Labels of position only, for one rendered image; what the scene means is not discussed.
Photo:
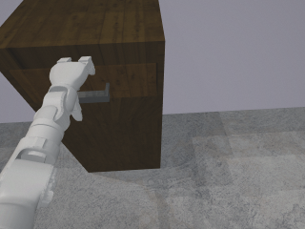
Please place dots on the cabinet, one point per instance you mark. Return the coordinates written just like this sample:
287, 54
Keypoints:
121, 135

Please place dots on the left robot forearm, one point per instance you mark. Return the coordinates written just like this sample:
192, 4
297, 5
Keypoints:
43, 139

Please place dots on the drawer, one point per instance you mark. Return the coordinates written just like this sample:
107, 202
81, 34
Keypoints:
126, 80

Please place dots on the left robot hand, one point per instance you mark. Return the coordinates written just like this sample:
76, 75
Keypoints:
73, 74

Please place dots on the robot left upper arm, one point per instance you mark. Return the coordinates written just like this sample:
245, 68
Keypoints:
27, 186

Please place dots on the handle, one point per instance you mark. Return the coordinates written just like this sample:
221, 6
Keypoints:
95, 96

